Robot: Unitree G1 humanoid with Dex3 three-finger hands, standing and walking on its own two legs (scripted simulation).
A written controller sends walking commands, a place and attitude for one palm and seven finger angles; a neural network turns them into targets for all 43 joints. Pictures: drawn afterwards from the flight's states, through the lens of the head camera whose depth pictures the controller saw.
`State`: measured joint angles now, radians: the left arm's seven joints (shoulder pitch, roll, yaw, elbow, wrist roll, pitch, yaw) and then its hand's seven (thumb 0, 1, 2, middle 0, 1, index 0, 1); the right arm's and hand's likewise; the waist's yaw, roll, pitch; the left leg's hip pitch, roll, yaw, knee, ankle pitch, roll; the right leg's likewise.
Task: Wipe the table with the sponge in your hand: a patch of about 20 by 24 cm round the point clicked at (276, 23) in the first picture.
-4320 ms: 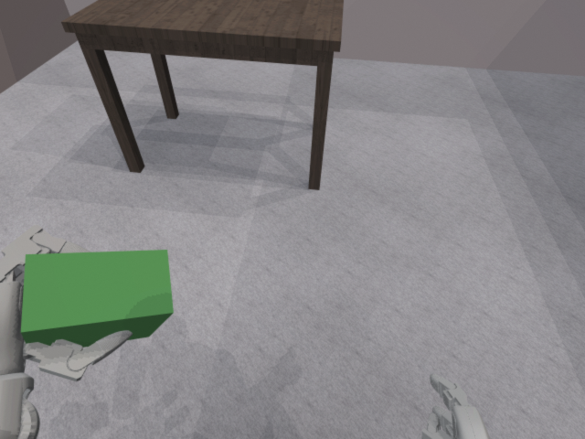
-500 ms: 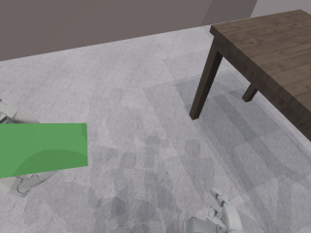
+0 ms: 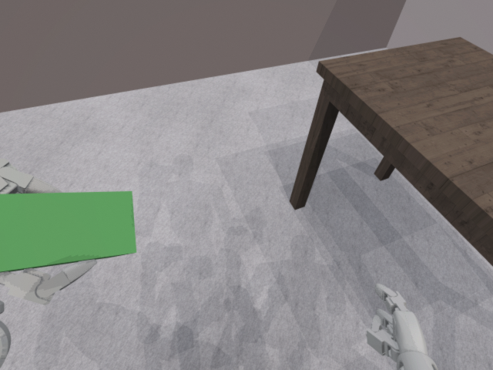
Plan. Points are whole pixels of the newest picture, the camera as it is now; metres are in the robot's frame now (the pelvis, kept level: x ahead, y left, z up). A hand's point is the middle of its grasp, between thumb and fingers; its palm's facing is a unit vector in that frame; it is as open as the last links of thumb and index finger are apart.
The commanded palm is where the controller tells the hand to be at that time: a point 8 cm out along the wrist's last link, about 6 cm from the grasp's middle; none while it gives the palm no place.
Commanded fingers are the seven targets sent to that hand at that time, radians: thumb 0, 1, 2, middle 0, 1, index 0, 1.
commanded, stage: turn to face it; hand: left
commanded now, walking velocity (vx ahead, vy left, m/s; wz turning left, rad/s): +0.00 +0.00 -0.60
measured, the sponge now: (83, 231) +0.23 +0.22 +0.17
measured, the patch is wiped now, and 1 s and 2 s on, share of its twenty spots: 0.00 0.00 0.00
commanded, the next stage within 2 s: none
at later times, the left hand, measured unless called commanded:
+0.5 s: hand (219, 244) +0.23 +0.06 +0.17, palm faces +0.07 -0.81 -0.58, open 10.3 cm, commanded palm +0.18 +0.13 +0.19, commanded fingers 0.00 0.10 1.30 -1.20 -1.60 -1.20 -1.60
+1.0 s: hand (287, 303) +0.17 -0.01 +0.18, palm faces -0.10 -0.89 -0.45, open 10.3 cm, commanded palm +0.13 +0.06 +0.19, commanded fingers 0.00 0.10 1.30 -1.20 -1.60 -1.20 -1.60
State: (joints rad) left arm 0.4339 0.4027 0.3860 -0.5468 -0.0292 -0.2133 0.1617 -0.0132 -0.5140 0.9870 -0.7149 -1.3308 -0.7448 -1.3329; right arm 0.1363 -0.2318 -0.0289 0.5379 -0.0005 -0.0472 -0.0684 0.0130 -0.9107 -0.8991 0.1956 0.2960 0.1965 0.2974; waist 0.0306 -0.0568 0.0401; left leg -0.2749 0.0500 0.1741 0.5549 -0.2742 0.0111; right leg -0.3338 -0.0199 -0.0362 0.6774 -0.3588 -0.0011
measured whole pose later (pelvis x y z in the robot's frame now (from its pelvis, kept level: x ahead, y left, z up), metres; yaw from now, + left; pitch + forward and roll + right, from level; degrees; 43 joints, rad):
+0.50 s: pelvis -0.06 -0.08 +0.00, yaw -18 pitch +0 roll +2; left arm 0.55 0.41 0.41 -0.57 -0.05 -0.17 0.15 -0.01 -0.51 0.99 -0.71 -1.33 -0.74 -1.33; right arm 0.14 -0.24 -0.02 0.59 0.01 0.02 -0.01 0.02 -0.91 -0.90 0.20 0.30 0.20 0.30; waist -0.02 0.05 0.16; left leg -0.54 0.09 0.04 1.28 -0.43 -0.11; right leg -0.35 0.04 -0.07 0.58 -0.23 -0.11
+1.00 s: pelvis -0.15 -0.09 +0.00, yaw -33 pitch +1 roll +4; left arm 0.39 0.39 0.36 -0.48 -0.03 -0.19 0.12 -0.01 -0.51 0.99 -0.71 -1.33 -0.74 -1.34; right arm 0.16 -0.20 -0.02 0.51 -0.01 0.08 0.00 0.01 -0.91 -0.90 0.20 0.30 0.20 0.30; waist 0.04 -0.04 0.04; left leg -0.19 0.02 0.11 0.45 -0.26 -0.01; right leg -0.55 0.18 0.07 0.76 -0.26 0.03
